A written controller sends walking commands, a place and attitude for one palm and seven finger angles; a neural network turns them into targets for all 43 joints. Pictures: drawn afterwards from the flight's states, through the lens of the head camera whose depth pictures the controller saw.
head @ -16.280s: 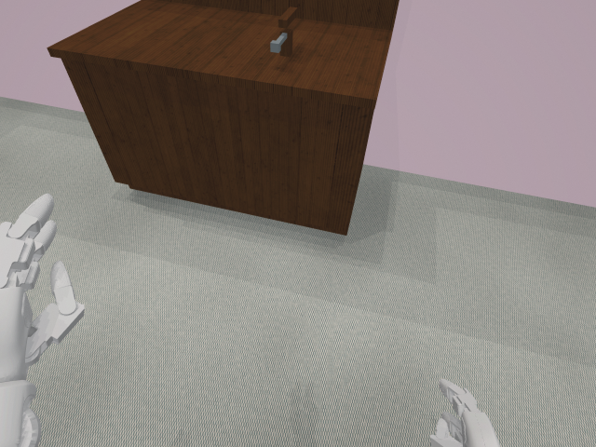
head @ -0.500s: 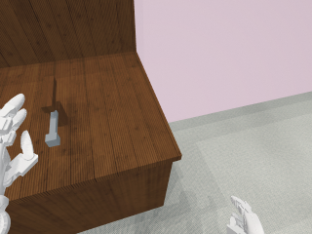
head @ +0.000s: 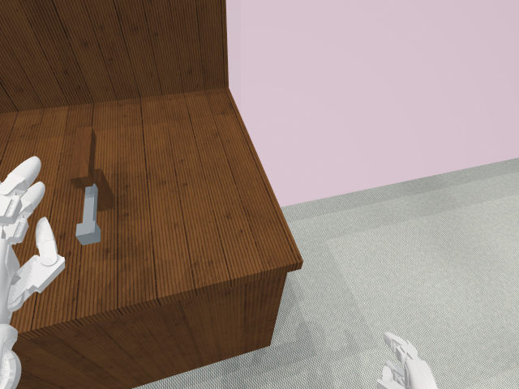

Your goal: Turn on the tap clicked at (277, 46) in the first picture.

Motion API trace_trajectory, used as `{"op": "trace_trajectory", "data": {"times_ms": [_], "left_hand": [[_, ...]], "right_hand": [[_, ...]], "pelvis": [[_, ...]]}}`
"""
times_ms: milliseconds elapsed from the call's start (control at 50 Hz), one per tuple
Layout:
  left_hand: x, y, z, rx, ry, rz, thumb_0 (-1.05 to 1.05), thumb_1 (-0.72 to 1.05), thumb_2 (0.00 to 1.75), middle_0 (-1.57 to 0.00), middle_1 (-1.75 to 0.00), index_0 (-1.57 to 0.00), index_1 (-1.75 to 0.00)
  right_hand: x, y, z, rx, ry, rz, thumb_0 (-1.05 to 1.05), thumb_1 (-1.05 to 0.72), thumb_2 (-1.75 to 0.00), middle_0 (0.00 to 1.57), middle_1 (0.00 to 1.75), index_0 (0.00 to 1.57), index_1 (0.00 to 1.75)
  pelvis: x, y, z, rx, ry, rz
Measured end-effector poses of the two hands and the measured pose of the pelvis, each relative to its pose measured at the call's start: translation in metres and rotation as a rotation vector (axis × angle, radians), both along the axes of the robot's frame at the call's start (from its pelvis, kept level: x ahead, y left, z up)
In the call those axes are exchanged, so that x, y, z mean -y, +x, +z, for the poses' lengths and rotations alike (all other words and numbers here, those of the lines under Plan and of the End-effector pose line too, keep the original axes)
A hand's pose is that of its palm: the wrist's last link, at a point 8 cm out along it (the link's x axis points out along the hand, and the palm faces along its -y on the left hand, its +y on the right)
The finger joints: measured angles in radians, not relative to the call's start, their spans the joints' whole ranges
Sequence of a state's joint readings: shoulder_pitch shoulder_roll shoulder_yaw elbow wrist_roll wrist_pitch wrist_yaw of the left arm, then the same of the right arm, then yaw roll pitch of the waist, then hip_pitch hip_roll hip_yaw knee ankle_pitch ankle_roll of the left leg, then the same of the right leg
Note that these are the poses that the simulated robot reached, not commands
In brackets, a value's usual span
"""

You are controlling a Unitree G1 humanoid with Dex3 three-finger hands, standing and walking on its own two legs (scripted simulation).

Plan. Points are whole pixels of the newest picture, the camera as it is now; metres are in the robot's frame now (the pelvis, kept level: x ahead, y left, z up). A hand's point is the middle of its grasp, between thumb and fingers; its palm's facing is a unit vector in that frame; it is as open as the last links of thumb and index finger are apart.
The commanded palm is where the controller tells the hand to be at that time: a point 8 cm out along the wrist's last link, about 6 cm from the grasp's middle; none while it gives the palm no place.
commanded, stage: shuffle to correct the standing spot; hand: left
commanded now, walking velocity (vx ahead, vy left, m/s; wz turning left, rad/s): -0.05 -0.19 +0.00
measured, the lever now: (88, 233) +0.34 +0.31 +0.03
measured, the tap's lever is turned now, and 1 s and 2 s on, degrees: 0 0 0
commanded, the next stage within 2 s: come to a stop and stand still in 0.52 s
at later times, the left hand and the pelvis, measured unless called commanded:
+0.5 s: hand (55, 260) +0.22 +0.24 +0.17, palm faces +0.35 -0.86 -0.37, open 7.4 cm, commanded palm +0.16 +0.28 +0.18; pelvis +0.00 +0.00 +0.00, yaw +0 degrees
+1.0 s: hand (49, 292) +0.18 +0.23 +0.17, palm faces +0.29 -0.86 -0.41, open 7.4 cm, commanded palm +0.14 +0.28 +0.18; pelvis -0.04 +0.01 +0.00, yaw -3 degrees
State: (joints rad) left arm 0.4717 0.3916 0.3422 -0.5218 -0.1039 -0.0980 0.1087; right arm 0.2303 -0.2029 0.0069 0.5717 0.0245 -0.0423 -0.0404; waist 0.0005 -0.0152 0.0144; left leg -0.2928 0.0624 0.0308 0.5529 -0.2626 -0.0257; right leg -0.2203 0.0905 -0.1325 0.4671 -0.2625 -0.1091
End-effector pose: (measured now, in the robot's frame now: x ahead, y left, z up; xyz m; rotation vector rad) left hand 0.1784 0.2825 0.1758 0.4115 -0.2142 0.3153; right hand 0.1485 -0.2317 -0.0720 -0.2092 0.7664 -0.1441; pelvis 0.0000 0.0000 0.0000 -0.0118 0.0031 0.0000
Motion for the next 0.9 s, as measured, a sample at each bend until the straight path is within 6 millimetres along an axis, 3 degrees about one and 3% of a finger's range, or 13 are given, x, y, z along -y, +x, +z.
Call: {"op": "trace_trajectory", "data": {"times_ms": [240,400,660,720,760,800,900], "left_hand": [[0.002,0.002,0.007,-0.035,0.065,-0.024,0.01,0.9,0.9,-0.21,-0.3,-0.21,-0.3],[-0.001,-0.003,-0.001,-0.024,0.01,0.008,0.01,0.89,0.9,-0.22,-0.3,-0.21,-0.3],[0.001,-0.002,0.009,-0.018,0.054,-0.004,0.01,0.9,0.9,-0.21,-0.3,-0.21,-0.3],[-0.019,0.009,0.028,0.044,0.198,-0.004,0.01,0.89,0.9,-0.22,-0.3,-0.21,-0.3],[-0.031,0.015,0.03,0.063,0.186,0.037,0.01,0.89,0.9,-0.22,-0.3,-0.21,-0.3],[-0.025,0.015,0.025,0.054,0.164,0.039,0.01,0.89,0.9,-0.21,-0.3,-0.21,-0.3],[0.018,-0.01,0.004,0.004,0.103,-0.101,0.01,0.9,0.9,-0.21,-0.3,-0.2,-0.3]], "right_hand": [[-0.005,0.011,0.003,0.031,0.024,0.016,0.01,-0.9,-0.9,0.2,0.3,0.2,0.3],[-0.002,0.007,-0.002,0.012,0.012,0.008,0.01,-0.9,-0.9,0.2,0.3,0.2,0.3],[-0.007,0.008,0.002,0.026,0.03,0.02,0.01,-0.9,-0.9,0.2,0.3,0.2,0.3],[-0.005,0.002,0.0,0.026,0.008,0.059,0.01,-0.9,-0.9,0.2,0.3,0.2,0.3],[-0.001,-0.003,0.0,0.045,0.018,0.066,0.01,-0.9,-0.89,0.2,0.3,0.2,0.3],[0.005,-0.008,-0.001,0.08,0.035,0.055,0.01,-0.9,-0.89,0.2,0.3,0.2,0.3],[0.013,-0.027,-0.005,0.106,0.037,-0.014,0.01,-0.9,-0.9,0.2,0.3,0.2,0.3]], "pelvis": [[0.0,-0.002,0.002,-0.012,-0.005,-0.003],[0.0,0.001,-0.001,-0.003,-0.003,0.004],[0.001,-0.002,0.002,-0.009,-0.005,0.004],[0.007,-0.01,0.002,-0.01,0.012,-0.015],[0.007,-0.017,0.001,-0.007,0.018,-0.033],[0.004,-0.023,-0.003,0.003,0.025,-0.036],[-0.002,-0.031,-0.007,0.019,0.02,-0.042]]}}
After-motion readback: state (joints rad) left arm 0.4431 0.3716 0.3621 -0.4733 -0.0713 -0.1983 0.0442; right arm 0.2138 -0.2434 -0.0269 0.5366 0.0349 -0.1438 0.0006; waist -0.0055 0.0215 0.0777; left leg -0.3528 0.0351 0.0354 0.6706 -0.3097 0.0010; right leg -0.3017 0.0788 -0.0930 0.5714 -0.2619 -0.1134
